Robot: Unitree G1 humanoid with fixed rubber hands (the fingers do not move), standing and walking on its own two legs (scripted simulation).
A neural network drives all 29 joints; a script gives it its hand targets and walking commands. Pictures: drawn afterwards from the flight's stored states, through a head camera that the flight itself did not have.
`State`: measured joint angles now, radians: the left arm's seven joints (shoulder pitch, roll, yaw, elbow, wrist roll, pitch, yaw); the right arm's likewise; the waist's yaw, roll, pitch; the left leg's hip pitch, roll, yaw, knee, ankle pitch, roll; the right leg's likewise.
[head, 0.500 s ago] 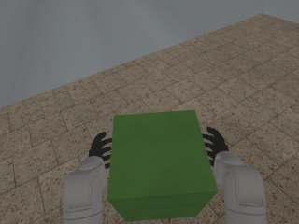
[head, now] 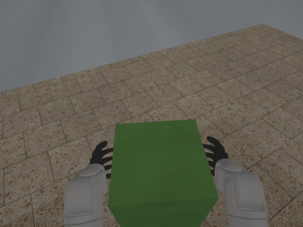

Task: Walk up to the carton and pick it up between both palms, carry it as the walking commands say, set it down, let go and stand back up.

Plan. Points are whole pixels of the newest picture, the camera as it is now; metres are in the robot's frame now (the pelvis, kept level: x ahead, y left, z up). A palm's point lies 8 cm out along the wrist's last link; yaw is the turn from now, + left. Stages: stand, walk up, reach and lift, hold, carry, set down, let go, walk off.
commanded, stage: carry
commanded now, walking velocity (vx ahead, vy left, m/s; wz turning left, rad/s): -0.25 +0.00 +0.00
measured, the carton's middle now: (158, 179) +0.27 +0.02 +0.00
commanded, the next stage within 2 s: none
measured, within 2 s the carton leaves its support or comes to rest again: neither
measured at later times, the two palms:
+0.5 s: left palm out of the picture +0.08 +0.12 +0.08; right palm out of the picture +0.06 -0.17 +0.09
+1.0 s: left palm out of the picture -0.14 +0.11 +0.08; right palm out of the picture -0.16 -0.18 +0.07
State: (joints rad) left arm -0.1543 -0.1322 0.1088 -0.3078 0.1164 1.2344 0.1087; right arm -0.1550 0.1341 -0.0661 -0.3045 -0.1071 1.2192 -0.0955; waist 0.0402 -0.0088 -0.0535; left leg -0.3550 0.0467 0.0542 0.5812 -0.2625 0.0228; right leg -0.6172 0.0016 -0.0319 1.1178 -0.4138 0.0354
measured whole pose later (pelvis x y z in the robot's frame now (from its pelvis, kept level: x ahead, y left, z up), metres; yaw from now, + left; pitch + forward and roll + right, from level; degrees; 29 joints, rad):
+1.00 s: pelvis -0.41 -0.01 +0.00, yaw -2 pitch +2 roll +2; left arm -0.17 -0.14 0.08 -0.29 0.12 1.23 0.11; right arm -0.14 0.13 -0.09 -0.35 -0.11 1.24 -0.09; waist -0.01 0.01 -0.04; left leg -0.58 0.00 0.02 1.00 -0.43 -0.04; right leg -0.33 -0.03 -0.04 0.56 -0.27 -0.03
